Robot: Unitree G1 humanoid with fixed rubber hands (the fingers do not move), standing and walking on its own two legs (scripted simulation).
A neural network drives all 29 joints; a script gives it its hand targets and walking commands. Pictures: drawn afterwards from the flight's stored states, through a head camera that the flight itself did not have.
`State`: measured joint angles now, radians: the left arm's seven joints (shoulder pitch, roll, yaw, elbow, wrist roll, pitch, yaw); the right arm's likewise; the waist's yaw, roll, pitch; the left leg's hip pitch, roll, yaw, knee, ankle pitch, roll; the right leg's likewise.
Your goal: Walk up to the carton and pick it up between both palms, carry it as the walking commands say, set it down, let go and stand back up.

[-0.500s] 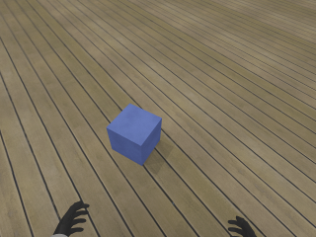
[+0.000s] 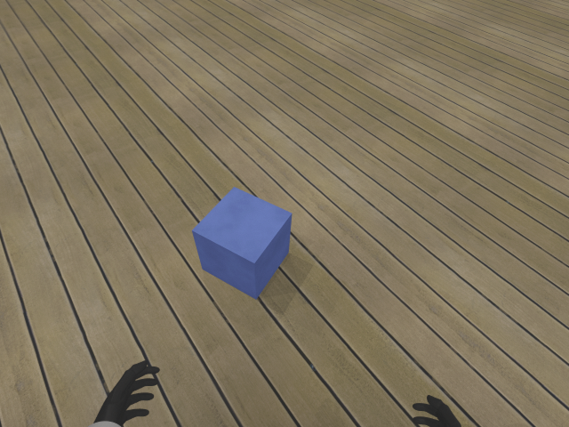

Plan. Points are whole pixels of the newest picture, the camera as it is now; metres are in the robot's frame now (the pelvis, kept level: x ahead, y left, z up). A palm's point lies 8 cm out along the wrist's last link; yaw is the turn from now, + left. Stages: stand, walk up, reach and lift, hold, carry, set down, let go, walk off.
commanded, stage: stand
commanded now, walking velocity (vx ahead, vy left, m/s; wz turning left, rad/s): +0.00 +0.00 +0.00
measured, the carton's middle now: (245, 242) +0.84 +0.15 -0.62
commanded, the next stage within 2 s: walk up in 0.02 s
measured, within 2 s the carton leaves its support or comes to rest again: neither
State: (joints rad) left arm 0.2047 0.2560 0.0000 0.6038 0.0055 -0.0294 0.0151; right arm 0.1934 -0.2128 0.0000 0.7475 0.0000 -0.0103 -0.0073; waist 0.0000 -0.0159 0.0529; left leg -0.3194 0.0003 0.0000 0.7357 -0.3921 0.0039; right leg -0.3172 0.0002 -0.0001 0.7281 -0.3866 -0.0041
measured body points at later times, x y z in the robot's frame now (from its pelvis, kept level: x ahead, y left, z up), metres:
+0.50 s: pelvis +0.02 +0.03 -0.01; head +0.01 +0.08 +0.44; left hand +0.15 +0.32 -0.11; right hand +0.12 -0.26 -0.09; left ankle +0.04 +0.12 -0.72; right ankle +0.00 -0.11 -0.69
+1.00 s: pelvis +0.16 -0.03 -0.01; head +0.17 +0.01 +0.44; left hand +0.29 +0.27 -0.11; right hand +0.25 -0.33 -0.09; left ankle +0.05 +0.11 -0.71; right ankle +0.31 -0.09 -0.72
